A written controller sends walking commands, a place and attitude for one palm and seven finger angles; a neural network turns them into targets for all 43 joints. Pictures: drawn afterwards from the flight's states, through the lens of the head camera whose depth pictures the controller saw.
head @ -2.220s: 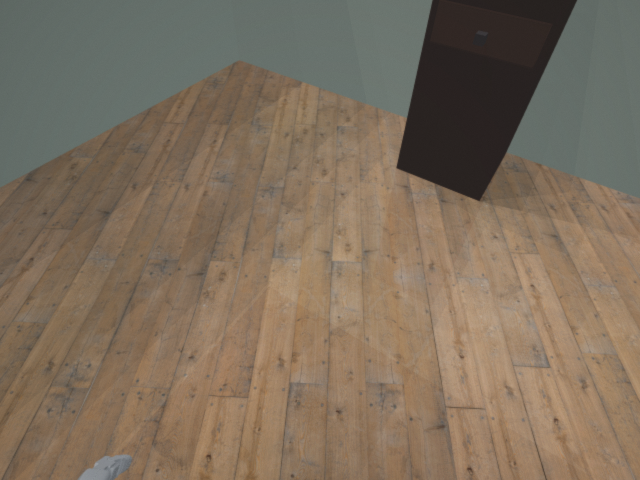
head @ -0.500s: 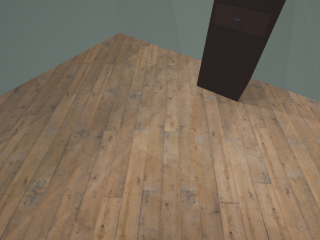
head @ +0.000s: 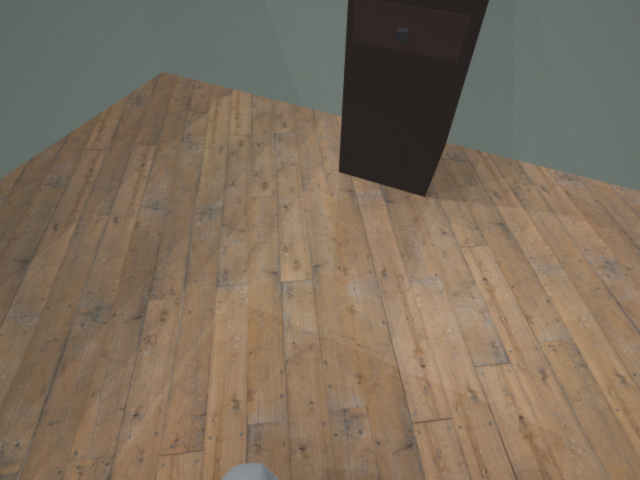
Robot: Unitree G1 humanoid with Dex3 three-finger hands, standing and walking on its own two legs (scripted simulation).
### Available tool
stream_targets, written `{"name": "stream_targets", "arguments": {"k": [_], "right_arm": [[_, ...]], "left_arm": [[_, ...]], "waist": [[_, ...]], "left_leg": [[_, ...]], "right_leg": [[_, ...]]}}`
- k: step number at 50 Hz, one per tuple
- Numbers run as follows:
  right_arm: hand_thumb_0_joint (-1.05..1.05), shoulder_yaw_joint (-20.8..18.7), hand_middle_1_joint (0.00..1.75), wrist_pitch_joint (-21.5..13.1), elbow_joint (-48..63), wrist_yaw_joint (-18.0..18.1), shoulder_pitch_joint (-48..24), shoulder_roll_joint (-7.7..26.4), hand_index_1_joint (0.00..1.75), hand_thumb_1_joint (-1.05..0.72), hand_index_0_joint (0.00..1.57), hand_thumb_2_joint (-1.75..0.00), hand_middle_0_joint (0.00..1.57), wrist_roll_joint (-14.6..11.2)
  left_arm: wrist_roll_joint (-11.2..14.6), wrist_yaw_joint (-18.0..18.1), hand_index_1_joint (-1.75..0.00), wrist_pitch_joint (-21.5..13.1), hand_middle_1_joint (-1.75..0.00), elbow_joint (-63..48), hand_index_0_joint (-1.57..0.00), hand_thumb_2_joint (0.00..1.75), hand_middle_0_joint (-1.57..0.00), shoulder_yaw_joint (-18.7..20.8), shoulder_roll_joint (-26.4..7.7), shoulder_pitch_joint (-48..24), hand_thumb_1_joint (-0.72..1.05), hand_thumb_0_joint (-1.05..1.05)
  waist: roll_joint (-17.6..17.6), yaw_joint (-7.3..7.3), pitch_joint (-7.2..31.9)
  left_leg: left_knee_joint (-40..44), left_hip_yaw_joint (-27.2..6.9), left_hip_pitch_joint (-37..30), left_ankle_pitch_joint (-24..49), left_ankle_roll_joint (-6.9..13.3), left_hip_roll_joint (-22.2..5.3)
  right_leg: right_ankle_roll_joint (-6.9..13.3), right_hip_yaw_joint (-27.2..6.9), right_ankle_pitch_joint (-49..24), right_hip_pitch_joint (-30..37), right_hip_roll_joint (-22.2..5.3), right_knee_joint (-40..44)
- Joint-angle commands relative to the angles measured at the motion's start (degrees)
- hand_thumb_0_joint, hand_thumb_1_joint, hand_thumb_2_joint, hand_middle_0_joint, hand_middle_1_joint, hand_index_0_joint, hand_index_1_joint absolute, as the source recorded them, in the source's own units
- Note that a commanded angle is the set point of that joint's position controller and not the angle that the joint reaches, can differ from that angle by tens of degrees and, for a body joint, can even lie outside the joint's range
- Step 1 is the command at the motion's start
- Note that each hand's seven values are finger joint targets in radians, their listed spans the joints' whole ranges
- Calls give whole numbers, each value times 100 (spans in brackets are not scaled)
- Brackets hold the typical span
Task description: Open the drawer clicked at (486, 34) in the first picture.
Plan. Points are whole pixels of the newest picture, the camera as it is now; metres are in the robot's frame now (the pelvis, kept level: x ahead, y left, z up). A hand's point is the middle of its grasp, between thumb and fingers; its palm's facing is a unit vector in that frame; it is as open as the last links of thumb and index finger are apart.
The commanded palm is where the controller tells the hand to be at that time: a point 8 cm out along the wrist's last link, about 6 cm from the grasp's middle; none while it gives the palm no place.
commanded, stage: walk to a spot facing it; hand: left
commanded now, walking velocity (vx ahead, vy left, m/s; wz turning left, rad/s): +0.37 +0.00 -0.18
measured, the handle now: (403, 33) +1.47 -0.17 -0.06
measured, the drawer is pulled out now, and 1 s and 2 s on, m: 0.00 0.00 0.00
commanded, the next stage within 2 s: take the last steps up to it in 1.18 s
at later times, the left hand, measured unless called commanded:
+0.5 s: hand (174, 397) +0.26 +0.26 -0.18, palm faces -0.07 -0.98 -0.17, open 7.3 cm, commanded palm none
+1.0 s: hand (285, 246) +0.60 +0.13 -0.18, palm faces -0.31 -0.94 -0.15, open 7.3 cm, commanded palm none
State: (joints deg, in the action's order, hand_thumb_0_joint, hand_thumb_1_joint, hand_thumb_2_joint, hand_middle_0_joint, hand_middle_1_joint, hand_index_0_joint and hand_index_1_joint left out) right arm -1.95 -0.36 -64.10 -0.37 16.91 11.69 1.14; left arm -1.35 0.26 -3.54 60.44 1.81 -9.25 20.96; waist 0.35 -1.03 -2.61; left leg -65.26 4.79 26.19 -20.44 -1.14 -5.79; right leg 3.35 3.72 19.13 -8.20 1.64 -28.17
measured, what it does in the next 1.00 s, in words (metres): walks ahead, turning right: left foot, then right foot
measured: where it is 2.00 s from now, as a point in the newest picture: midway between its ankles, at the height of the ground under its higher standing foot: (362, 312)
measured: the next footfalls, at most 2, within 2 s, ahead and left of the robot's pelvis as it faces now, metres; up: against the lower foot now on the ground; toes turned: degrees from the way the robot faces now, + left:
left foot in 0.28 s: +0.29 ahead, +0.14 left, +0.00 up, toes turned +5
right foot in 0.92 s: +0.51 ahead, -0.10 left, +0.00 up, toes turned -27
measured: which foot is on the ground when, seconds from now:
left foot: up 0.00-0.26, down 0.28-0.94, up 0.96-1.00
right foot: down 0.00-0.28, up 0.30-0.90, down 0.92-1.00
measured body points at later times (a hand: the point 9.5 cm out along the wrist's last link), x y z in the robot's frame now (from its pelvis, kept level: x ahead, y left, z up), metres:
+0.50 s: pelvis +0.22 +0.08 +0.00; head +0.24 +0.11 +0.45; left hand +0.27 +0.32 -0.16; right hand +0.24 -0.16 -0.13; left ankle +0.25 +0.14 -0.74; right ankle +0.18 -0.06 -0.63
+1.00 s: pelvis +0.45 +0.00 -0.02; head +0.48 -0.01 +0.43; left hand +0.61 +0.18 -0.17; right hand +0.27 -0.14 -0.17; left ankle +0.32 +0.15 -0.64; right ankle +0.47 -0.08 -0.74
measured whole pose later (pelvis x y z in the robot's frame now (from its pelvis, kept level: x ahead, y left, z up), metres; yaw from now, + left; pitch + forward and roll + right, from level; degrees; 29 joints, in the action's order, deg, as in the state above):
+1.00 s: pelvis +0.45 +0.00 -0.02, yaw -19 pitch -1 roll -1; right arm -1.5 -1.6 -67.2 0.7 26.8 5.2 0.2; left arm -1.2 -0.5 -3.3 57.2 3.3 -8.3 7.5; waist 0.4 1.9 -5.3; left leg -69.0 9.0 12.3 -26.8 -1.1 -7.2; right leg 5.8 10.2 16.0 -21.3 0.6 -38.1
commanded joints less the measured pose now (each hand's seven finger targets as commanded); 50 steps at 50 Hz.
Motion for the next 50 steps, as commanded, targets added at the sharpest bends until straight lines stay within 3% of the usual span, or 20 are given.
{"name": "stream_targets", "arguments": {"k": [1, 9, 11, 12, 13, 14, 15, 17, 19, 23, 32, 39, 41, 43, 44, 45, 46, 47, 48, 50], "right_arm": [[0, -134, 30, -154, 619, -64, -507, 186, 30, -90, 20, -90, 20, 12], [0, -117, 30, -278, 1048, -164, -1350, 64, 30, -90, 20, -90, 20, -41], [0, -163, 30, -331, 948, -116, -932, 187, 30, -90, 20, -90, 20, -34], [0, -209, 30, -361, 728, -57, -224, 307, 30, -90, 20, -90, 20, -1], [0, -284, 30, -380, 463, 6, 670, 612, 30, -90, 20, -90, 20, 39], [0, -451, 30, -396, 312, 63, 1389, 1309, 30, -90, 20, -90, 20, 121], [0, -457, 30, -358, 279, 82, 1678, 1537, 30, -90, 20, -90, 20, 68], [0, -326, 30, -338, 460, 123, 558, 870, 30, -90, 20, -90, 20, 15], [0, -156, 30, -443, 554, 123, 103, 306, 30, -90, 20, -90, 20, 20], [0, -157, 30, -532, 500, 160, 166, 60, 30, -90, 20, -90, 20, 7], [0, -143, 30, -572, 207, 227, 1009, 228, 30, -90, 20, -90, 20, -16], [0, -110, 30, -483, -130, 239, 1726, 215, 30, -90, 20, -90, 20, 66], [0, -104, 30, -457, -137, 241, 1679, 285, 30, -90, 20, -90, 20, 61], [0, -147, 30, -442, -74, 236, 1410, 477, 30, -90, 20, -90, 20, 25], [0, -161, 30, -431, -12, 212, 1260, 547, 30, -90, 20, -90, 20, -3], [0, -139, 30, -433, 95, 149, 1120, 461, 30, -90, 20, -90, 20, -63], [0, -100, 30, -480, 312, 136, 1156, 98, 30, -90, 20, -90, 20, -142], [0, -109, 30, -476, 463, 152, 788, 112, 30, -90, 20, -90, 20, -142], [0, -153, 30, -453, 498, 154, 511, 69, 30, -90, 20, -90, 20, -117], [0, -141, 30, -348, 531, 109, 230, -34, 30, -90, 20, -90, 20, -26]], "left_arm": [[11, 68, -30, -118, -30, 57, -20, 90, -20, 128, -792, 615, 90, 0], [-20, 146, -30, -128, -30, 259, -20, 90, -20, 154, -781, 701, 90, 0], [-7, 145, -30, -125, -30, 226, -20, 90, -20, 204, -890, 562, 90, 0], [5, 150, -30, -126, -30, 216, -20, 90, -20, 228, -902, 483, 90, 0], [36, 135, -30, -124, -30, 199, -20, 90, -20, 229, -806, 523, 90, 0], [88, 89, -30, -76, -30, 162, -20, 90, -20, 229, -451, 973, 90, 0], [106, 48, -30, -90, -30, 18, -20, 90, -20, 179, -332, 933, 90, 0], [51, 49, -30, -34, -30, -39, -20, 90, -20, 196, -376, 282, 90, 0], [-22, -74, -30, 53, -30, -5, -20, 90, -20, 219, -281, 48, 90, 0], [-78, -80, -30, 335, -30, 27, -20, 90, -20, 260, -27, 362, 90, 0], [-70, -184, -30, 409, -30, -487, -20, 90, -20, 292, -191, -951, 90, 0], [-36, -214, -30, 297, -30, -785, -20, 90, -20, 173, -90, -1998, 90, 0], [-42, -203, -30, 252, -30, -755, -20, 90, -20, 181, -92, -1802, 90, 0], [-52, -163, -30, 185, -30, -522, -20, 90, -20, 229, -231, -946, 90, 0], [-75, -139, -30, 138, -30, -319, -20, 90, -20, 281, -402, -272, 90, 0], [-96, -105, -30, 65, -30, -84, -20, 90, -20, 398, -773, 486, 90, 0], [-59, -29, -30, 15, -30, 46, -20, 90, -20, 550, -1390, 1112, 90, 0], [95, 21, -30, 40, -30, 82, -20, 90, -20, 565, -1632, 1071, 90, 0], [116, 58, -30, 71, -30, 10, -20, 90, -20, 549, -1481, 641, 90, 0], [85, 79, -30, 2, -30, -127, -20, 90, -20, 368, -923, -25, 90, 0]], "waist": [[-449, 72, -430], [-793, -57, -531], [-677, 170, -310], [-507, 496, 37], [-115, 811, 594], [1510, 886, 1473], [2158, 817, 1633], [990, 504, 479], [262, 186, -220], [454, -91, -205], [220, 177, -408], [486, 553, -640], [625, 394, -514], [789, -21, 77], [703, -349, 418], [310, -703, 885], [-963, -831, 1668], [-824, -710, 1682], [-353, -572, 1001], [-105, -188, 141]], "left_leg": [[399, -31, 1041, 703, -138, -225], [2429, 200, 447, 1149, 49, -26], [2826, 297, -435, 1067, 177, 183], [3189, 304, -1312, 1223, 233, 319], [3394, 37, -2586, 1344, 316, 126], [3705, -1830, -3961, 1042, 649, -1283], [4879, -3453, -3979, 713, 964, -2207], [5380, -2739, -2496, -357, 831, -1992], [5425, -1539, -1334, 235, 622, -1562], [5659, -389, -901, 566, 469, -1167], [5602, 148, -2543, 2018, 557, -1243], [5173, 669, -3245, 3755, 696, -1315], [4668, 948, -3239, 5063, 674, -1332], [3641, 1134, -3303, 6339, 578, -1336], [2680, 1281, -2871, 6238, 428, -1160], [1268, 1358, -1587, 4940, 241, -1023], [-676, 1220, 223, 254, -56, -82], [-1809, 367, 1023, -1266, -35, 241], [-1897, -120, 1172, -747, 50, -108], [-1382, -314, 1023, -25, 1, -478]], "right_leg": [[686, -1343, -2008, 27, -1468, 1638], [487, -996, -2772, 420, -1326, 1501], [446, -904, -3508, 330, -1334, 932], [337, -760, -3888, 228, -1182, 115], [191, -627, -3463, -232, -940, -1100], [-53, -113, -898, -1360, -185, -2901], [-98, -317, 1343, -2151, 241, -4495], [-43, -670, 393, -2600, -465, -5130], [-130, -590, -201, -2338, -789, -4790], [-271, -509, -778, -2248, -805, -4420], [-452, -204, -1334, -3622, -924, -3142], [-173, 499, -745, -3150, -617, -1414], [-5, 717, -476, -2565, -347, -1074], [195, 871, -345, -1515, -50, -803], [273, 931, -658, -511, 76, -454], [545, 256, -1172, 1094, -498, -269], [1309, -2467, -2218, 2672, -2214, 70], [1758, -3473, -2825, 2765, -2722, 739], [1681, -2922, -2215, 1994, -2657, 927], [1107, -2062, -1927, 372, -2210, 1206]]}}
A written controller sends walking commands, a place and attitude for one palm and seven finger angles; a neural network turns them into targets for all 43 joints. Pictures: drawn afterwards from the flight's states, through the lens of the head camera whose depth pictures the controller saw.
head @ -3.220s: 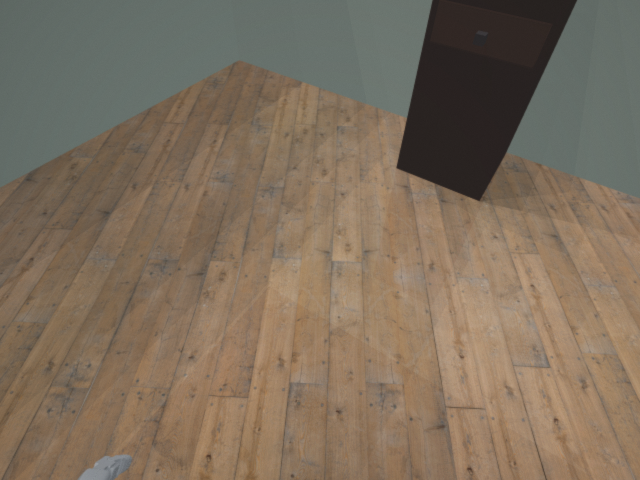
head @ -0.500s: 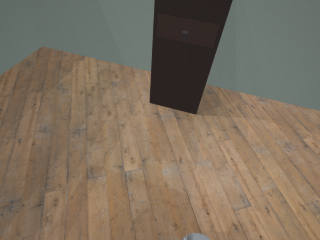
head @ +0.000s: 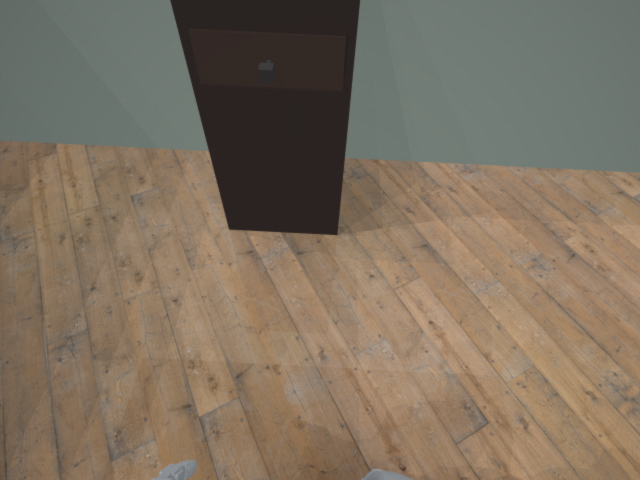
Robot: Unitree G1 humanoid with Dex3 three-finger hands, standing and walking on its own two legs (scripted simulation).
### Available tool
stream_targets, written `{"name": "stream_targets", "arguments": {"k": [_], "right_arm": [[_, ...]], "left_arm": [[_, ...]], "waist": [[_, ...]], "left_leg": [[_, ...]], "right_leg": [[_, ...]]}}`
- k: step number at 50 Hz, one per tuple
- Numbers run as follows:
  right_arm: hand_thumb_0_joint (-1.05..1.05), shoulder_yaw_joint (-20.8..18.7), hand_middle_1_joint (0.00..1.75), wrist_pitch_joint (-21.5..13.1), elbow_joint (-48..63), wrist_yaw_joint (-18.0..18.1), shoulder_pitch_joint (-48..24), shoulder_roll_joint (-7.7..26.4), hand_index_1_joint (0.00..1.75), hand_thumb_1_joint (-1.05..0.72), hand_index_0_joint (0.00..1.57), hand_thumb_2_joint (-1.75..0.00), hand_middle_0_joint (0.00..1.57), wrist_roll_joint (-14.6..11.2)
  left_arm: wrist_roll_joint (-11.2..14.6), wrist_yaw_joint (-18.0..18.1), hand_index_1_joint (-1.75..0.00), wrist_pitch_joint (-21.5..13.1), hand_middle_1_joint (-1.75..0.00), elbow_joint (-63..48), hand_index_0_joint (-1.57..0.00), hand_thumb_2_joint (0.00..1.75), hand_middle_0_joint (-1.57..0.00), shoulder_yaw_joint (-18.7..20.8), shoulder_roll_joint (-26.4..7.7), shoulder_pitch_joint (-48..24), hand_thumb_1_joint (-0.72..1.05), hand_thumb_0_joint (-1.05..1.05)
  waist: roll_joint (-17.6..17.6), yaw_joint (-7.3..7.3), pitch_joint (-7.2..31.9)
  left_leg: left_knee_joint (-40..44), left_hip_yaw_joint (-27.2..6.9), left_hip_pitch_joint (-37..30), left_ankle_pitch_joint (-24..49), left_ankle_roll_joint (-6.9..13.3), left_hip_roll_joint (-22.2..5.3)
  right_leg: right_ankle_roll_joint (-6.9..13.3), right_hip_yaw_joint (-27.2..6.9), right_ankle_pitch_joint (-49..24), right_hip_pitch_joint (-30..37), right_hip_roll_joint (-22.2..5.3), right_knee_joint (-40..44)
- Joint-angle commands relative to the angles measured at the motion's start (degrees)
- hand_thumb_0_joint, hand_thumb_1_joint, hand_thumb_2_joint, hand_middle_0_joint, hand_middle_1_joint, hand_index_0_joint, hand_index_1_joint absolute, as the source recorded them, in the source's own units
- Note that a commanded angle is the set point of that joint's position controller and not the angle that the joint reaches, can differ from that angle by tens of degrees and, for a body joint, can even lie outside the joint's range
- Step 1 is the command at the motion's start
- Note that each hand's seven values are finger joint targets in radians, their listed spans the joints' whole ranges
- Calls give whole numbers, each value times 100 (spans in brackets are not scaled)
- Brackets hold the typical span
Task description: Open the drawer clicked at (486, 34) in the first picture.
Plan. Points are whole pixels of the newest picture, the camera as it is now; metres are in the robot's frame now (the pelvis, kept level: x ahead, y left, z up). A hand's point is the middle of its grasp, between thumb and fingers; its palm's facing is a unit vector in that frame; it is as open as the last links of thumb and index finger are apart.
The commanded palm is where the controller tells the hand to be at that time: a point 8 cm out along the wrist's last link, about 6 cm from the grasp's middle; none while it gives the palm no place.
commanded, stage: walk to a spot facing it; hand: left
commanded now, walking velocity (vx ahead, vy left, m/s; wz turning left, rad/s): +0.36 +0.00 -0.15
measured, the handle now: (267, 69) +1.02 +0.16 -0.04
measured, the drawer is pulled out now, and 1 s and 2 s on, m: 0.00 0.00 0.00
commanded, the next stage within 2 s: take the last steps up to it in 0.18 s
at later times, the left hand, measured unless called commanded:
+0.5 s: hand (164, 429) +0.21 +0.24 -0.16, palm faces -0.04 -0.99 -0.15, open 7.3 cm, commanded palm none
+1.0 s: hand (225, 306) +0.40 +0.18 -0.14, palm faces +0.00 -0.97 -0.23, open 7.2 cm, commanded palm none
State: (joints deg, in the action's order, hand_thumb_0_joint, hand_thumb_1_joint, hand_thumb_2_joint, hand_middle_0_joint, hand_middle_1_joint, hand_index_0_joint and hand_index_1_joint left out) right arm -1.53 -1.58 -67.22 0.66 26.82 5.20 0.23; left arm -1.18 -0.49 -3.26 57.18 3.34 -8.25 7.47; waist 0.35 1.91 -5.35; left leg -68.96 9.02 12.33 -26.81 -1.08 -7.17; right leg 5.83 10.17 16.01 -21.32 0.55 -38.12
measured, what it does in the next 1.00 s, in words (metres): walks ahead: left foot, then right foot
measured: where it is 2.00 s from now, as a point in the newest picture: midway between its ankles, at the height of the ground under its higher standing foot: (318, 377)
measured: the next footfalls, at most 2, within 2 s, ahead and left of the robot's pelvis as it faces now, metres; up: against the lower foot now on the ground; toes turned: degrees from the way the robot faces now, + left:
left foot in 0.34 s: +0.30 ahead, +0.16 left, +0.00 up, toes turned +6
right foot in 0.80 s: +0.37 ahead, -0.11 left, +0.00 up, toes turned -14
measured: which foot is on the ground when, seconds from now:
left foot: up 0.00-0.32, down 0.34-0.80, up 0.82-1.00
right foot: down 0.00-0.36, up 0.38-0.78, down 0.80-1.00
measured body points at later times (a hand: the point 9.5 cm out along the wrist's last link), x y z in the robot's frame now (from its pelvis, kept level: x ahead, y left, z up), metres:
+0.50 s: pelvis +0.21 +0.06 +0.02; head +0.22 +0.08 +0.47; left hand +0.21 +0.29 -0.15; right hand +0.26 -0.18 -0.11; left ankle +0.26 +0.15 -0.72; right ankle +0.13 -0.06 -0.63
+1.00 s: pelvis +0.36 -0.01 +0.03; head +0.36 -0.02 +0.48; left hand +0.40 +0.23 -0.12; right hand +0.33 -0.22 -0.14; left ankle +0.37 +0.13 -0.65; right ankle +0.34 -0.10 -0.72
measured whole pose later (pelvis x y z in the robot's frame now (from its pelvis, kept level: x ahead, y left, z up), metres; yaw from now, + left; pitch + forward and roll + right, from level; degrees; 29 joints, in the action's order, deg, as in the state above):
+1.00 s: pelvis +0.36 -0.01 +0.03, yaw -3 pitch -1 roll +0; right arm -3.3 0.3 -63.5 -0.5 18.1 8.5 1.3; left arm -1.6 1.6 -3.8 61.6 3.1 -8.6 15.5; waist 1.8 1.0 -0.7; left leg -58.0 5.7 26.5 -19.6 -0.8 -6.6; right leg 1.8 11.0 14.7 -8.2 -2.5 -23.9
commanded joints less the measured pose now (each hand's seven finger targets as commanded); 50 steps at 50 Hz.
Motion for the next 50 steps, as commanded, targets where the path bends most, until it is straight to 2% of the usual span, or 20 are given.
{"name": "stream_targets", "arguments": {"k": [1, 5, 12, 14, 15, 16, 17, 18, 20, 23, 26, 35, 38, 39, 40, 41, 42, 44, 46, 50], "right_arm": [[0, -175, 30, -160, 792, 5, -701, 529, 30, -90, 20, -90, 20, 116], [0, -173, 30, 9, 758, -65, -341, 342, 30, -90, 20, -90, 20, 126], [0, -138, 30, -138, 1233, -201, -1748, 599, 30, -90, 20, -90, 20, 112], [0, -161, 30, -184, 1224, -168, -1684, 741, 30, -90, 20, -90, 20, 107], [0, -182, 30, -206, 1077, -130, -1287, 862, 30, -90, 20, -90, 20, 123], [0, -238, 30, -249, 869, -84, -635, 1148, 30, -90, 20, -90, 20, 153], [0, -377, 30, -284, 737, -28, 31, 1764, 30, -90, 20, -90, 20, 220], [0, -417, 30, -205, 663, -21, 354, 2065, 30, -90, 20, -90, 20, 176], [0, -313, 30, -181, 770, 18, -303, 1613, 30, -90, 20, -90, 20, 152], [0, -179, 30, -234, 880, 35, -939, 1107, 30, -90, 20, -90, 20, 138], [0, -237, 30, -247, 848, 47, -923, 983, 30, -90, 20, -90, 20, 127], [0, -330, 30, -140, 603, 17, -472, 1206, 30, -90, 20, -90, 20, 166], [0, -299, 30, -100, 528, 9, -510, 1066, 30, -90, 20, -90, 20, 141], [0, -264, 30, -115, 540, -22, -558, 918, 30, -90, 20, -90, 20, 101], [0, -167, 30, -135, 689, -58, -649, 548, 30, -90, 20, -90, 20, 59], [0, -149, 30, -92, 912, -68, -995, 701, 30, -90, 20, -90, 20, 77], [0, -214, 30, -74, 886, -76, -1091, 780, 30, -90, 20, -90, 20, 99], [0, -246, 30, -40, 798, -102, -1051, 706, 30, -90, 20, -90, 20, 107], [0, -223, 30, 11, 682, -122, -934, 518, 30, -90, 20, -90, 20, 136], [0, -212, 30, 78, 765, -174, -979, 351, 30, -90, 20, -90, 20, 109]], "left_arm": [[43, 159, -30, -75, -30, 205, -20, 90, -20, 126, -784, 1158, 90, 0], [-36, 156, -30, -170, -30, 149, -20, 90, -20, 89, -701, 864, 90, 0], [-6, 97, -30, -133, -30, 340, -20, 90, -20, 91, -974, 1340, 90, 0], [-8, 112, -30, -102, -30, 365, -20, 90, -20, 107, -1009, 1365, 90, 0], [19, 127, -30, -85, -30, 351, -20, 90, -20, 110, -1027, 1286, 90, 0], [48, 131, -30, -63, -30, 349, -20, 90, -20, 98, -933, 1334, 90, 0], [108, 100, -30, -51, -30, 275, -20, 90, -20, 58, -678, 1547, 90, 0], [104, 90, -30, -69, -30, 161, -20, 90, -20, -1, -552, 1500, 90, 0], [14, 102, -30, 6, -30, 141, -20, 90, -20, 29, -622, 978, 90, 0], [-33, -5, -30, 129, -30, 266, -20, 90, -20, 37, -416, 1129, 90, 0], [-49, -17, -30, 247, -30, 285, -20, 90, -20, 46, -255, 1285, 90, 0], [-47, -48, -30, 189, -30, -47, -20, 90, -20, 27, -281, 291, 90, 0], [-52, -18, -30, 106, -30, 206, -20, 90, -20, 65, -408, 856, 90, 0], [-58, 19, -30, 53, -30, 355, -20, 90, -20, 123, -691, 1301, 90, 0], [-91, 78, -30, 0, -30, 523, -20, 90, -20, 225, -1221, 1891, 90, 0], [-20, 117, -30, 16, -30, 592, -20, 90, -20, 255, -1516, 2321, 90, 0], [-7, 152, -30, 7, -30, 585, -20, 90, -20, 248, -1364, 2122, 90, 0], [-3, 193, -30, 0, -30, 463, -20, 90, -20, 150, -895, 1480, 90, 0], [-21, 196, -30, -66, -30, 417, -20, 90, -20, 50, -577, 1300, 90, 0], [-36, 195, -30, -132, -30, 440, -20, 90, -20, -1, -597, 1307, 90, 0]], "waist": [[2, -303, 190], [-458, 108, 195], [-813, -326, 122], [-616, -242, 214], [-430, -31, 394], [55, 212, 861], [1216, 402, 1490], [1936, 445, 1674], [1227, 315, 642], [783, -113, 111], [809, -225, 232], [760, 19, 138], [363, -294, 356], [-290, -516, 588], [-1655, -758, 684], [-1810, -902, 698], [-1418, -817, 540], [-998, -480, 125], [-588, -273, 4], [-642, -117, -146]], "left_leg": [[-637, -728, 2085, 744, -16, -389], [784, -499, 1546, 1010, -183, -350], [2937, -119, 1364, 1592, -160, 26], [3465, -42, 910, 1587, -124, 128], [3899, 35, 266, 1917, -102, 238], [4208, -211, -899, 2544, 11, 65], [4246, -1682, -2195, 3462, 542, -1229], [4888, -2745, -2307, 3771, 1116, -2188], [5360, -2478, -1083, 2357, 1143, -1919], [5713, -1428, 13, 1599, 784, -1331], [5873, -907, 222, 1420, 726, -1044], [5670, -1033, -251, 1264, 908, -1116], [4822, -736, 102, 1064, 556, -744], [4015, -413, 740, 925, 378, -448], [2540, 271, 1936, 9, 125, 178], [1394, -98, 2521, -864, 114, 318], [768, -508, 2620, -491, 162, 120], [486, -661, 2553, 277, 164, -158], [717, -592, 2170, 752, 62, -178], [1645, -375, 1837, 1122, -40, -117]], "right_leg": [[657, -2303, -1637, 1059, -1884, 2348], [455, -1288, -1824, 315, -1388, 2453], [270, -1398, -2126, 1150, -1230, 2129], [202, -1437, -2454, 1331, -1252, 1752], [68, -1233, -2794, 1285, -1107, 1220], [-150, -1049, -2574, 920, -854, 210], [-462, -499, -778, -220, -248, -1210], [-535, -519, 1916, -780, 75, -2736], [-490, -931, 1421, -1231, -435, -3444], [-600, -900, 563, -861, -715, -2982], [-687, -694, 199, -555, -752, -2296], [-763, -339, 154, -160, -626, 102], [-696, -163, -448, 1119, -403, 1219], [-522, -668, -230, 2077, -761, 1549], [-93, -2156, 180, 2873, -2007, 2110], [359, -3177, 447, 2879, -2615, 2656], [455, -3017, 868, 2502, -2557, 2779], [288, -2317, 880, 1821, -2303, 2892], [125, -1453, -231, 1303, -1931, 2803], [177, -814, -1095, 989, -1744, 2811]]}}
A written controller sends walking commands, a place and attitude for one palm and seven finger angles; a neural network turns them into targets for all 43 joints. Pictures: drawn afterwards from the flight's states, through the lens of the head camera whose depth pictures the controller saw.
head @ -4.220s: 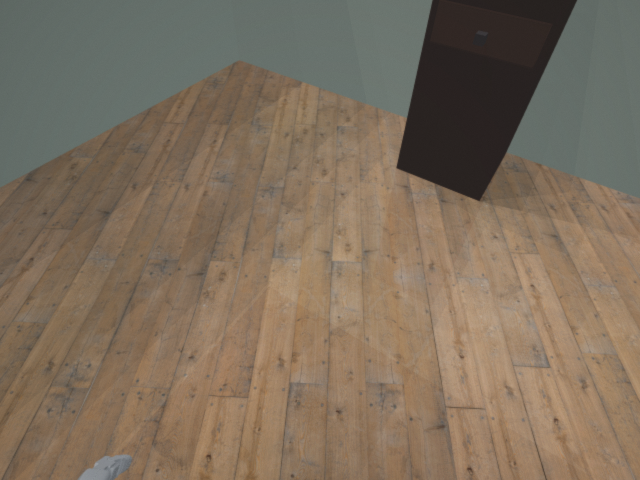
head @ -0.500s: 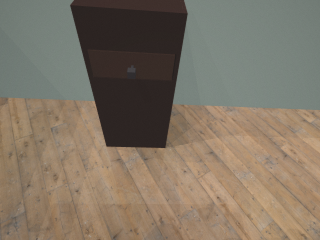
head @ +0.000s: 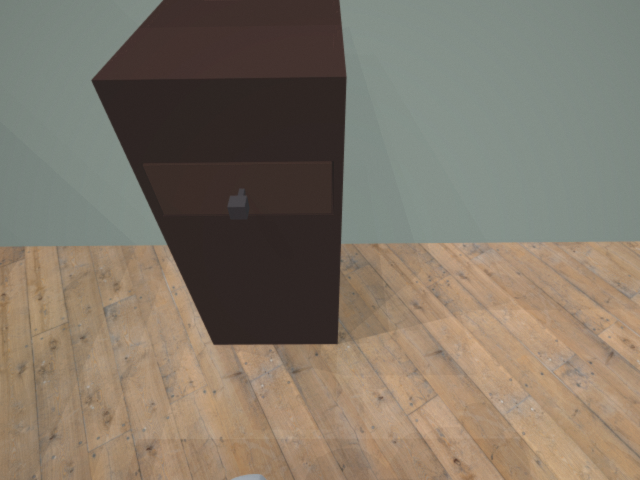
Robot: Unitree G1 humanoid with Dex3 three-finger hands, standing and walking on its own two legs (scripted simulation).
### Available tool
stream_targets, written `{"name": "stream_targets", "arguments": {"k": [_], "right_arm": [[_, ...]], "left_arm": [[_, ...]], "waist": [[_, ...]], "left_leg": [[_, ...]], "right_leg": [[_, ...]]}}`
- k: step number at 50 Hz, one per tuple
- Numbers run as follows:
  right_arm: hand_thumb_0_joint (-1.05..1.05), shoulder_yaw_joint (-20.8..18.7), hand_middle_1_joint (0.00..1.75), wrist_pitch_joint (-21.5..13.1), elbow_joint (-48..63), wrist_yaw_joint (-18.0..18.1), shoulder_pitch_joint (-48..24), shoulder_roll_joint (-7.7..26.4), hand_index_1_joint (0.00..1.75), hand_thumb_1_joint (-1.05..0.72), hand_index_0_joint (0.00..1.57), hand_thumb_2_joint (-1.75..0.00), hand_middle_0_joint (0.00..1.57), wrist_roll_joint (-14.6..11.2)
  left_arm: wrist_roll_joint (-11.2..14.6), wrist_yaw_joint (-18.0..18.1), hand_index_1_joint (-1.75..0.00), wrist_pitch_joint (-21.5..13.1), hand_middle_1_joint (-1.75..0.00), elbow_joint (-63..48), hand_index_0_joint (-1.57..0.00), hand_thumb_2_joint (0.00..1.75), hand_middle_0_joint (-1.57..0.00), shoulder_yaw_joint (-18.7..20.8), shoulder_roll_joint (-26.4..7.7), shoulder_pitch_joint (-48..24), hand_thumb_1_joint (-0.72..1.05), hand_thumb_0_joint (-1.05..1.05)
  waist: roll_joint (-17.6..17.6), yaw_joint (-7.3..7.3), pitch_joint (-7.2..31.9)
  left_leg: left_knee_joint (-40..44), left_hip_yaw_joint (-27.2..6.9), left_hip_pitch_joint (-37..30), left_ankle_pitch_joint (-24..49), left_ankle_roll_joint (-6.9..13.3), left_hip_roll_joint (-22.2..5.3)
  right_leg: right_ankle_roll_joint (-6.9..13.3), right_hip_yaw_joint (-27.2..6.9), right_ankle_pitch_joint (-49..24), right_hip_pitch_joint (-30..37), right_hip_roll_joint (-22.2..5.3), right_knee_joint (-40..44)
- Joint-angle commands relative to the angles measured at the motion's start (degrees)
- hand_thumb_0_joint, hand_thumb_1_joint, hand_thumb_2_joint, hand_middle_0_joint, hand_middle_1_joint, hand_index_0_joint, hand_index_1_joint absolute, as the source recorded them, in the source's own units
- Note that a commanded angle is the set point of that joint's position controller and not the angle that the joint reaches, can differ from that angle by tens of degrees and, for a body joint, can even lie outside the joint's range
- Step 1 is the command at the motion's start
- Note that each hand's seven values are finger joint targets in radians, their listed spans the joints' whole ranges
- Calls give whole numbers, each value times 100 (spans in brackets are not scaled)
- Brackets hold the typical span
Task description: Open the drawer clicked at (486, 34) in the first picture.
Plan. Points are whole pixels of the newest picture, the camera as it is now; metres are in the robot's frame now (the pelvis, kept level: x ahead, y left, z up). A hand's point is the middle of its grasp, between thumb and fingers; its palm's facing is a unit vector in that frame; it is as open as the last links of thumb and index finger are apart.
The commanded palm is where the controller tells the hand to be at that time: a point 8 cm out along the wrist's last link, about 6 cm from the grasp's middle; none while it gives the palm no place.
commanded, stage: take the last steps up to it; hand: left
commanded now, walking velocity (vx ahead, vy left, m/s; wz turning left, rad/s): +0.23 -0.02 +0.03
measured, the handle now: (239, 201) +0.66 +0.20 -0.07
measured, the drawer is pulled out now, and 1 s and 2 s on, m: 0.00 0.00 0.00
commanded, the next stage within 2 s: come to a stop and stand still in 0.20 s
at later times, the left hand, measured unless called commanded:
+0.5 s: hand (195, 469) +0.18 +0.20 -0.18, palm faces +0.04 -0.97 -0.22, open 7.3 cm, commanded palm none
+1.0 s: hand (202, 475) +0.17 +0.19 -0.17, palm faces +0.07 -0.97 -0.23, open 7.3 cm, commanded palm none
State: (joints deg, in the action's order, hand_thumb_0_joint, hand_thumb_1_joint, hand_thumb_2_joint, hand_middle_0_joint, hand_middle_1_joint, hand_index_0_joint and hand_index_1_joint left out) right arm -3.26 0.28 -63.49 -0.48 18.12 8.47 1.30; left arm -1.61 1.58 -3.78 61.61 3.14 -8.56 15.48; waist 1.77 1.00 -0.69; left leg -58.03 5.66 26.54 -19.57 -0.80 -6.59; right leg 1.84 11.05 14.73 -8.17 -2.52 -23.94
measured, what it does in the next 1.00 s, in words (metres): walks ahead: left foot, then right foot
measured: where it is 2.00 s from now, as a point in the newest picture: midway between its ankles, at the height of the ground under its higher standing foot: outside the picture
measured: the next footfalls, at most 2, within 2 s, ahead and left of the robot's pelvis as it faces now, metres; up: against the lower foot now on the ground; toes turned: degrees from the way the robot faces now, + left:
left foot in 0.20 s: +0.19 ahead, +0.14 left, +0.00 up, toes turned +11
right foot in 0.58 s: +0.24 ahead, -0.11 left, +0.00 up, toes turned -7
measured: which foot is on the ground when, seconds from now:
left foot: up 0.00-0.18, down 0.20-0.60, up 0.62-1.00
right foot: down 0.00-0.22, up 0.24-0.56, down 0.58-1.00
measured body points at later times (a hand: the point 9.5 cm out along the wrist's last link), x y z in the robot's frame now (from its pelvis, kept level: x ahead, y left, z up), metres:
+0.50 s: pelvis +0.14 +0.02 +0.00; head +0.17 +0.02 +0.44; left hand +0.18 +0.26 -0.16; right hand +0.17 -0.21 -0.16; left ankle +0.15 +0.13 -0.74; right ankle +0.18 -0.11 -0.72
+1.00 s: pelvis +0.11 +0.00 -0.01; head +0.13 -0.01 +0.44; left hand +0.17 +0.24 -0.15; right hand +0.17 -0.25 -0.16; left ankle +0.05 +0.14 -0.73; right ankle +0.20 -0.11 -0.74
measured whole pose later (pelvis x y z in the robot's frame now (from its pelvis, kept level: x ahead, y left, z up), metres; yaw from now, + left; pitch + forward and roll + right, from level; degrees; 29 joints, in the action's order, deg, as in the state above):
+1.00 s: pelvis +0.11 +0.00 -0.01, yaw +1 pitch +0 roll +1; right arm -3.0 2.4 -58.4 0.3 10.6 12.2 0.5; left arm -2.1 1.6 1.8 56.8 2.8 -9.5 9.6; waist -0.4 -1.6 -3.5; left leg -35.6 2.1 11.8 -23.2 -1.6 -1.5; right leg 1.5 6.6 5.9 -20.3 -4.2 -26.3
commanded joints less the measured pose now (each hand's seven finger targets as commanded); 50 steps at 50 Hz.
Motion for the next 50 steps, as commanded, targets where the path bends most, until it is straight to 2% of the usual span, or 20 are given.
{"name": "stream_targets", "arguments": {"k": [1, 6, 8, 9, 10, 11, 12, 15, 18, 21, 24, 27, 28, 29, 30, 32, 37, 45, 49, 50], "right_arm": [[0, -24, 30, -116, 449, -77, -231, 42, 30, -90, 20, -90, 20, -2], [0, -5, 30, -216, 612, -105, -554, 172, 30, -90, 20, -90, 20, -10], [0, -10, 30, -266, 487, -61, -238, 332, 30, -90, 20, -90, 20, 12], [0, -54, 30, -308, 324, -29, 266, 537, 30, -90, 20, -90, 20, 28], [0, -157, 30, -361, 206, 45, 880, 1031, 30, -90, 20, -90, 20, 88], [0, -239, 30, -334, 136, 110, 1271, 1508, 30, -90, 20, -90, 20, 56], [0, -196, 30, -269, 161, 147, 1141, 1484, 30, -90, 20, -90, 20, 28], [0, -14, 30, -352, 351, 216, 163, 823, 30, -90, 20, -90, 20, 16], [0, 84, 30, -356, 385, 298, -284, 702, 30, -90, 20, -90, 20, -14], [0, 7, 30, -240, 362, 316, -356, 825, 30, -90, 20, -90, 20, -33], [0, -95, 30, -112, 379, 298, -466, 926, 30, -90, 20, -90, 20, -31], [0, -182, 30, 16, 447, 265, -582, 942, 30, -90, 20, -90, 20, -12], [0, -183, 30, 50, 467, 237, -496, 781, 30, -90, 20, -90, 20, -35], [0, -150, 30, 90, 520, 192, -271, 481, 30, -90, 20, -90, 20, -69], [0, -138, 30, 170, 569, 200, -241, 370, 30, -90, 20, -90, 20, -111], [0, -152, 30, 320, 543, 213, -400, 421, 30, -90, 20, -90, 20, -85], [0, -180, 30, 352, 538, 137, -391, 600, 30, -90, 20, -90, 20, -48], [0, -69, 30, 229, 701, 50, -494, 560, 30, -90, 20, -90, 20, -63], [0, 25, 30, 105, 357, 87, 428, 420, 30, -90, 20, -90, 20, -66], [0, 30, 30, 63, 291, 116, 623, 586, 30, -90, 20, -90, 20, -42]], "left_arm": [[10, -20, -30, -81, -30, 15, -20, 90, -20, 14, -608, 554, 90, 0], [4, -41, -30, -43, -30, 148, -20, 90, -20, 45, -773, 684, 90, 0], [48, -49, -30, 3, -30, 185, -20, 90, -20, 49, -759, 684, 90, 0], [57, -55, -30, 26, -30, 204, -20, 90, -20, 17, -650, 735, 90, 0], [96, -87, -30, 38, -30, 132, -20, 90, -20, -11, -430, 879, 90, 0], [128, -120, -30, 39, -30, -14, -20, 90, -20, -58, -273, 836, 90, 0], [75, -95, -30, 58, -30, -109, -20, 90, -20, -23, -426, 591, 90, 0], [33, -143, -30, 124, -30, 34, -20, 90, -20, -16, -309, 309, 90, 0], [112, -66, -30, 305, -30, 162, -20, 90, -20, -105, 2, 635, 90, 0], [92, 3, -30, 441, -30, 75, -20, 90, -20, -84, -114, 544, 90, 0], [48, 15, -30, 506, -30, -142, -20, 90, -20, -12, -362, 413, 90, 0], [26, 15, -30, 480, -30, -255, -20, 90, -20, 77, -567, 460, 90, 0], [-7, 29, -30, 433, -30, -290, -20, 90, -20, 115, -833, 435, 90, 0], [-52, 61, -30, 393, -30, -382, -20, 90, -20, 156, -1192, 318, 90, 0], [-9, 46, -30, 388, -30, -425, -20, 90, -20, 173, -1383, 359, 90, 0], [8, 108, -30, 411, -30, -548, -20, 90, -20, 182, -1234, -18, 90, 0], [27, 148, -30, 415, -30, -828, -20, 90, -20, 194, -1146, -430, 90, 0], [-71, 84, -30, 443, -30, -794, -20, 90, -20, 259, -1298, -293, 90, 0], [-2, 39, -30, 495, -30, -672, -20, 90, -20, 186, -1194, -578, 90, 0], [54, 20, -30, 516, -30, -665, -20, 90, -20, 123, -982, -565, 90, 0]], "waist": [[-829, -51, -607], [-986, -103, -529], [-667, 76, -401], [-54, 282, -118], [1076, 467, 410], [2041, 532, 704], [1335, 498, 494], [696, 167, -188], [392, -155, 38], [404, -120, 161], [729, -159, 22], [646, -304, -1], [2, -282, 93], [-1141, -188, 229], [-1506, -277, 406], [-1421, -258, 320], [-1018, -199, 408], [-1323, -382, 434], [-1173, 51, 421], [-586, 121, 345]], "left_leg": [[875, 22, 322, 474, -71, -149], [1998, 248, -379, 600, 61, 49], [2619, 427, -1259, 953, 84, 228], [2929, 276, -2112, 1154, 113, 174], [3367, -980, -3040, 1612, 467, -804], [4012, -2397, -3463, 2209, 1075, -1947], [4131, -2380, -3116, 1966, 1313, -2078], [4291, -1323, -1999, 2516, 979, -1533], [3965, -341, -1723, 4844, 812, -1145], [3826, -274, -1810, 4859, 824, -1121], [3697, -319, -1658, 4247, 824, -1122], [3123, -192, -1446, 3264, 497, -882], [2605, 84, -1208, 2224, 217, -468], [1753, 402, -733, 466, -36, 184], [778, 101, -678, -1459, -69, 497], [-510, -588, -457, -1487, -36, 467], [-945, -706, -30, -585, -227, 501], [1409, -380, -733, -772, -140, 509], [3421, -66, -2303, 147, -15, 650], [3896, -408, -2509, -9, 67, 417]], "right_leg": [[578, -854, -986, -318, -1394, 1358], [536, -812, -1017, -156, -1361, 981], [382, -638, -1167, -345, -1145, 387], [236, -468, -1254, -632, -921, -485], [-67, -103, -402, -1312, -384, -1830], [-230, -63, 1958, -2112, 109, -3327], [-99, -606, 2105, -2272, -56, -4015], [-214, -918, 1074, -2295, -494, -4230], [-411, -918, 723, -1328, -419, -2809], [-428, -706, 438, -1000, -247, -1960], [-360, -618, 213, -895, -166, -1546], [-303, -656, -940, -481, -233, -636], [-227, -1060, -2363, -227, -601, -333], [181, -1995, -3958, -5, -1476, -130], [761, -2226, -4693, -144, -2166, 191], [992, -2215, -3885, -539, -1985, 358], [756, -1705, -3120, -133, -1648, 305], [723, -2072, -249, -94, -1515, 985], [194, -1690, 1141, -1038, -1001, 977], [-44, -1461, 1434, -1436, -731, 600]]}}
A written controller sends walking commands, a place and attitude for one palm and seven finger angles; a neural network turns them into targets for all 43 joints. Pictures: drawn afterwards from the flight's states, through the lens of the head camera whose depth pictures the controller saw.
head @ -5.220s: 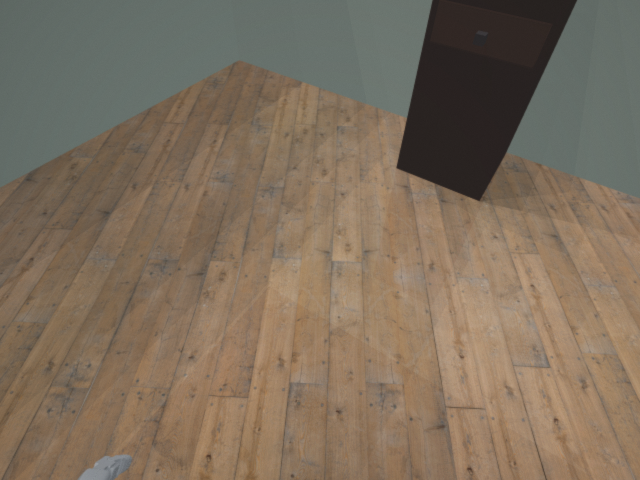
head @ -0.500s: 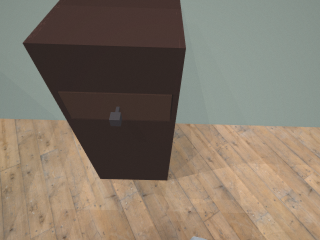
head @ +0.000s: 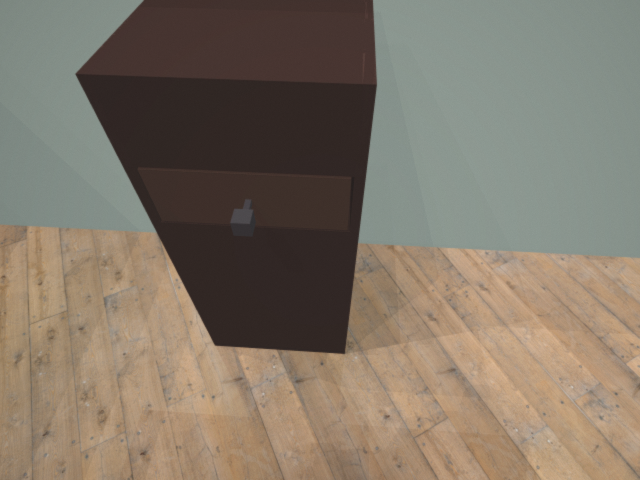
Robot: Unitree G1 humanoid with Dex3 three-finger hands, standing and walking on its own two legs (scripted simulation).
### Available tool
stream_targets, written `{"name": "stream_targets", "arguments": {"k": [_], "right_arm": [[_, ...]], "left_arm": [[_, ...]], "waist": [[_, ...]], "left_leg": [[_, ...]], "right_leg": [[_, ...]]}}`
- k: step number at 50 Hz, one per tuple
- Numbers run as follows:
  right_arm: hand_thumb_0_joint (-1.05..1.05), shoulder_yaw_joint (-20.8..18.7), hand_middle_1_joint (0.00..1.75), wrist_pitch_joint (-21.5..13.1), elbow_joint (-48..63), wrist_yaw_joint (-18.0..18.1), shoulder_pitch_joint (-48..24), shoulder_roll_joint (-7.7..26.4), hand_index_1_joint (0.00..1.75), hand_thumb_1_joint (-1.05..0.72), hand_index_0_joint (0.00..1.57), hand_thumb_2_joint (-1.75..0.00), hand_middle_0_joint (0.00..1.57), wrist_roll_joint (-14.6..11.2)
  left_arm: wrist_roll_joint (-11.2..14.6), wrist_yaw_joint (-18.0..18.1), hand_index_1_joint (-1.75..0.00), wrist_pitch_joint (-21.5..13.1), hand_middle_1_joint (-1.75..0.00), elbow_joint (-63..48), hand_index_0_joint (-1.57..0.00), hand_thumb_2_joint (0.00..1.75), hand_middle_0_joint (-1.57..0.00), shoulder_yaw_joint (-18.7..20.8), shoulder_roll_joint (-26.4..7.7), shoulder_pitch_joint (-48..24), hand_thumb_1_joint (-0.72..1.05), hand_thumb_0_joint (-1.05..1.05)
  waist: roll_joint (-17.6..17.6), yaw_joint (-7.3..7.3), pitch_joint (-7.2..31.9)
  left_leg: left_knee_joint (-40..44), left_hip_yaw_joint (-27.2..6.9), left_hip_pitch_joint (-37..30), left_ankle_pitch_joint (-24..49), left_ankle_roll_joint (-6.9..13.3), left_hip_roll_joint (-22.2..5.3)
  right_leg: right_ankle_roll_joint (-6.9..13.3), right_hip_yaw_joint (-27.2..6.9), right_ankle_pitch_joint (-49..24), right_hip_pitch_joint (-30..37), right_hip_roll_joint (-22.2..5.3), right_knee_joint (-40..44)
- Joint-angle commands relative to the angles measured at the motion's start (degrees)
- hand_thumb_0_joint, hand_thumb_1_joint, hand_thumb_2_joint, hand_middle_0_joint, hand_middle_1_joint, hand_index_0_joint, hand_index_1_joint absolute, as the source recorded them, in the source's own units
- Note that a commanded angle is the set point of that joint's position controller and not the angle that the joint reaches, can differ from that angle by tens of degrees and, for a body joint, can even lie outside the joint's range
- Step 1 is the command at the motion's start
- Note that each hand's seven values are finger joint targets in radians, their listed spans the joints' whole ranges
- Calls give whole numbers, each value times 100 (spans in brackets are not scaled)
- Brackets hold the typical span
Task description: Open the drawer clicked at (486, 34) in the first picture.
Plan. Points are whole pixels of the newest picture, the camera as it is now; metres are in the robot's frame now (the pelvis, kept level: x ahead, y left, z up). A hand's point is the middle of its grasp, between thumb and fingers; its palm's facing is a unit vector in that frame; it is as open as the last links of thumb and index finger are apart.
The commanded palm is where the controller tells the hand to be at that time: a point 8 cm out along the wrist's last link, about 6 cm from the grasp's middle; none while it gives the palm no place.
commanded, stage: come to a stop and stand still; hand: left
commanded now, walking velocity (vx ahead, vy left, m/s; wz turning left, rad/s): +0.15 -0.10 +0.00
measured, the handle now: (245, 215) +0.55 +0.19 -0.06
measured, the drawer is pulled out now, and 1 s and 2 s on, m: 0.00 0.00 0.00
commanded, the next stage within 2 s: look again from close up in 0.22 s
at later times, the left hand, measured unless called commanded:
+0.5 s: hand out of the picture +0.00 +0.17 -0.18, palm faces -0.02 -0.98 -0.20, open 7.3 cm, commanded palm none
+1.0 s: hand out of the picture +0.07 +0.19 -0.15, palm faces -0.10 -0.94 -0.34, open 7.3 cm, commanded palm +0.13 +0.22 -0.06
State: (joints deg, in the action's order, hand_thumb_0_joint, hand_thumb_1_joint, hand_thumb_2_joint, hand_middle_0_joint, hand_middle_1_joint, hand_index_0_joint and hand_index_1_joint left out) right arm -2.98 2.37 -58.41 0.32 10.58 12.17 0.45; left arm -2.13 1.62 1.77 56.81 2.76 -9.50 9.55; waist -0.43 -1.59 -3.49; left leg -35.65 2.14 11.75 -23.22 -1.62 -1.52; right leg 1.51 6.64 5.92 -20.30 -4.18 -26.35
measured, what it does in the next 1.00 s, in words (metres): steps on the spot: left foot, then right foot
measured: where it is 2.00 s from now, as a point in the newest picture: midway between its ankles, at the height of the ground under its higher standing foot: outside the picture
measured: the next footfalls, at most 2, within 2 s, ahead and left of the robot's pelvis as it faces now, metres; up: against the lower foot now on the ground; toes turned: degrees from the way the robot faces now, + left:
left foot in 0.04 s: +0.01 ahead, +0.12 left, +0.00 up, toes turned +0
right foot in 0.32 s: +0.02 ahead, -0.10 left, +0.00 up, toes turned -5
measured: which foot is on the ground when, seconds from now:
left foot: up 0.00-0.02, down 0.04-1.00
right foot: down 0.00-0.04, up 0.06-0.30, down 0.32-1.00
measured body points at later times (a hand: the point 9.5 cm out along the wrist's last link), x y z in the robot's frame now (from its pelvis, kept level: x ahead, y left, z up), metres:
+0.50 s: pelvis +0.00 +0.01 -0.01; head +0.04 +0.00 +0.44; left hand +0.01 +0.22 -0.16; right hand -0.01 -0.20 -0.17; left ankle -0.03 +0.12 -0.74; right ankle -0.02 -0.10 -0.74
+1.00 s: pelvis +0.02 +0.00 +0.00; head +0.04 -0.01 +0.44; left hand +0.08 +0.23 -0.12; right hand +0.02 -0.22 -0.16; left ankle -0.03 +0.12 -0.74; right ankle -0.02 -0.10 -0.74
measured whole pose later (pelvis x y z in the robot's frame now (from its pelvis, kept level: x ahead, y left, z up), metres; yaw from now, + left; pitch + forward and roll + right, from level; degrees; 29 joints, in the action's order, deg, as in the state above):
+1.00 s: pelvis +0.02 +0.00 +0.00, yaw -3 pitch +1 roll +0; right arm 1.0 -6.7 -58.1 4.3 20.2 9.7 -0.8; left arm -7.2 5.5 3.1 36.6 -2.7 -10.4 24.1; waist 1.2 -2.2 -1.7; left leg -29.5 4.0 9.4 -21.0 0.4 -0.7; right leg 1.5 2.4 19.9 -13.0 -0.1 -32.5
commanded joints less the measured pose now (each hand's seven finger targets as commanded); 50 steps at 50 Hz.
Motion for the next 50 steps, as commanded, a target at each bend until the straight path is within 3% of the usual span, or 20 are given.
{"name": "stream_targets", "arguments": {"k": [1, 2, 4, 7, 11, 14, 15, 16, 17, 18, 20, 22, 26, 32, 45, 46, 47, 48, 49, 50], "right_arm": [[0, -44, 30, -193, -161, 54, 1253, 475, 30, -90, 20, -90, 20, 120], [0, -46, 30, -184, 35, 83, 758, 750, 30, -90, 20, -90, 20, 153], [0, 24, 30, -227, 221, 132, -60, 683, 30, -90, 20, -90, 20, 162], [0, 61, 30, -310, 54, 193, 185, 559, 30, -90, 20, -90, 20, 104], [0, 40, 30, -351, -292, 228, 1001, 500, 30, -90, 20, -90, 20, 121], [0, 31, 30, -357, -446, 239, 1058, 475, 30, -90, 20, -90, 20, 47], [0, 42, 30, -380, -449, 232, 1136, 364, 30, -90, 20, -90, 20, 6], [0, 110, 30, -491, -79, 117, 159, 358, 30, -90, 20, -90, 20, -81], [0, 175, 30, -391, 170, 86, 462, -122, 30, -90, 20, -90, 20, -9], [0, 189, 30, -349, 108, 73, 660, -214, 30, -90, 20, -90, 20, 25], [0, 202, 30, -312, -42, 19, 1065, -123, 30, -90, 20, -90, 20, 46], [0, 241, 30, -396, -131, 53, 1230, -203, 30, -90, 20, -90, 20, 24], [0, 269, 30, -436, -265, 147, 1154, 63, 30, -90, 20, -90, 20, 68], [0, 314, 30, -392, -330, 189, 1173, -28, 30, -90, 20, -90, 20, 37], [0, 325, 30, -409, -513, 216, 1144, 4, 30, -90, 20, -90, 20, 35], [0, 198, 30, -412, -32, 152, 376, 341, 30, -90, 20, -90, 20, -33], [0, 179, 30, -1372, 1907, 386, 302, 1242, 30, -90, 20, -90, 20, -285], [0, 151, 30, -1910, 1529, 632, 243, 747, 30, -90, 20, -90, 20, -167], [0, 39, 30, -2031, 1117, 635, 166, 710, 30, -90, 20, -90, 20, -274], [0, 97, 30, -2033, 1160, 628, 224, 428, 30, -90, 20, -90, 20, -329]], "left_arm": [[165, -18, -30, -25, -30, -198, -20, 90, -20, 96, -556, 113, 90, 0], [181, -41, -30, -11, -30, -208, -20, 90, -20, 50, -381, 22, 90, 0], [66, -119, -30, 7, -30, -49, -20, 90, -20, 95, -426, 246, 90, 0], [40, -188, -30, -58, -30, 204, -20, 90, -20, 70, -390, 587, 90, 0], [118, -167, -30, -206, -30, 156, -20, 90, -20, -51, -257, 206, 90, 0], [171, -113, -30, -281, -30, 420, -20, 90, -20, -56, -284, 718, 90, 0], [172, -80, -30, -322, -30, 560, -20, 90, -20, -45, -372, 985, 90, 0], [88, 221, -30, -433, -30, 956, -20, 90, -20, -64, -624, 1691, 90, 0], [97, 176, -30, -493, -30, 733, -20, 90, -20, -150, -808, 1502, 90, 0], [64, 134, -30, -494, -30, 592, -20, 90, -20, -207, -667, 1284, 90, 0], [103, 145, -30, -550, -30, 580, -20, 90, -20, -140, -533, 1077, 90, 0], [143, 164, -30, -542, -30, 475, -20, 90, -20, -147, -497, 949, 90, 0], [140, 127, -30, -366, -30, 464, -20, 90, -20, -200, -257, 946, 90, 0], [141, 72, -30, -343, -30, 559, -20, 90, -20, -214, -321, 1049, 90, 0], [142, 69, -30, -350, -30, 507, -20, 90, -20, -180, -393, 1130, 90, 0], [110, 306, -30, -445, -30, 735, -20, 90, -20, -112, -688, 1670, 90, 0], [-927, 296, -32, -1408, -32, -7811, -20, 89, -20, -420, -2391, -2965, 88, 0], [-959, 715, -33, -829, -33, -6079, -20, 88, -20, -121, -2047, -489, 85, 0], [-717, 1094, -34, -420, -34, -5888, -21, 87, -21, -90, -1638, -226, 83, 0], [-942, 1170, -36, 125, -36, -4982, -21, 86, -21, -742, -436, 1183, 81, 0]], "waist": [[893, 323, 346], [1615, 240, -203], [1478, -53, -408], [1019, -17, -372], [920, 384, -179], [787, 207, 237], [518, 169, 526], [-43, -287, -52], [-771, 104, -117], [-433, 185, -33], [-1287, 316, 779], [-676, 398, 1079], [1117, 187, 187], [-28, 194, -343], [-27, 161, 70], [-1348, -169, -340], [851, 387, 2435], [2071, 61, 2278], [2308, 42, 1784], [1389, 234, 1230]], "left_leg": [[2420, -1260, -524, -651, 416, -901], [3182, -2080, 603, -1743, 733, -1667], [3413, -1928, 1554, -1604, 922, -1677], [2829, -1004, 297, -44, 806, -1151], [2152, -937, -984, 2518, 947, -1268], [1361, -645, -1020, 3763, 694, -1032], [1056, -447, -682, 3614, 483, -850], [-65, 12, 302, 2138, 149, -586], [-168, -53, 685, -189, 150, -182], [-272, 7, 553, -277, 157, -114], [-381, 12, 571, -82, 248, -116], [507, -12, 116, 568, 218, -121], [1042, -523, 150, 2804, 532, -738], [1129, -406, 280, 1713, 436, -463], [1121, -289, -115, 2179, 400, -409], [-325, -64, 751, 2222, 209, -403], [603, 36, -776, 3109, 536, 140], [1082, -119, -1334, 4865, 525, -36], [939, -254, -1065, 4758, 262, -220], [1082, -394, -596, 4399, 238, -298]], "right_leg": [[-244, -632, 2231, -527, -80, 73], [-322, -260, 1696, -380, 159, -731], [-285, -534, 1470, 157, 90, -1891], [-308, -518, 1358, -515, 237, -2309], [-367, -338, 1828, -545, 182, -1076], [-328, -240, 636, 594, 236, 513], [-256, -449, -226, 1356, 40, 738], [-183, -1197, -2096, 1085, -479, 771], [113, -1551, -1237, 907, -949, 939], [375, -1407, -652, 835, -898, 912], [513, -1147, -1210, 1507, -645, 623], [509, -998, -1866, 1737, -621, 86], [111, -489, 370, 991, 41, -353], [141, -725, -28, 838, -113, 3], [165, -759, -936, 1174, -222, -56], [-174, -1213, -4058, 1124, -542, 162], [202, -1630, -3599, 1304, -39, -485], [230, -936, -1673, 1045, 264, -942], [127, -546, 199, 326, 292, -832], [31, -312, 665, -49, 380, -953]]}}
